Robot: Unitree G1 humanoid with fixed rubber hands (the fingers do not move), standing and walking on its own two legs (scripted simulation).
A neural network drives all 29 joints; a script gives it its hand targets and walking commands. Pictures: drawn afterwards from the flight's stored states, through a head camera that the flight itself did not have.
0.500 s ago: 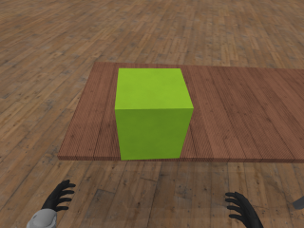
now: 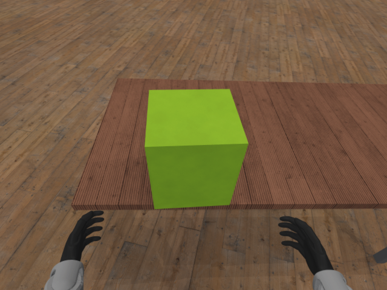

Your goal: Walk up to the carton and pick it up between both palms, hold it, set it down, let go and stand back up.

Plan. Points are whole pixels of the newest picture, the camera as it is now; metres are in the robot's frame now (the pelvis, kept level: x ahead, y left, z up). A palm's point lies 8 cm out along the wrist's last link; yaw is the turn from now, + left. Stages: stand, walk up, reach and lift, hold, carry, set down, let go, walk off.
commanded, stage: reach and lift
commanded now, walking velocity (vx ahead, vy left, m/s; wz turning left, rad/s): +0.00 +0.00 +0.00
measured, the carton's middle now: (191, 150) +0.45 +0.02 +0.01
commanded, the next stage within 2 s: none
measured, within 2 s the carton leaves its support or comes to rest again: neither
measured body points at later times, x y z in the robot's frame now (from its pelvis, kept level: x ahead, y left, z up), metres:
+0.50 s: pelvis +0.02 +0.00 +0.00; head +0.01 +0.00 +0.45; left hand +0.25 +0.23 +0.01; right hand +0.23 -0.22 +0.03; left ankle +0.05 +0.10 -0.74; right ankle +0.01 -0.10 -0.74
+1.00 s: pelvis +0.03 +0.00 +0.01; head +0.04 -0.01 +0.46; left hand +0.32 +0.20 +0.09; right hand +0.32 -0.21 +0.09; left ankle +0.05 +0.10 -0.74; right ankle +0.01 -0.10 -0.74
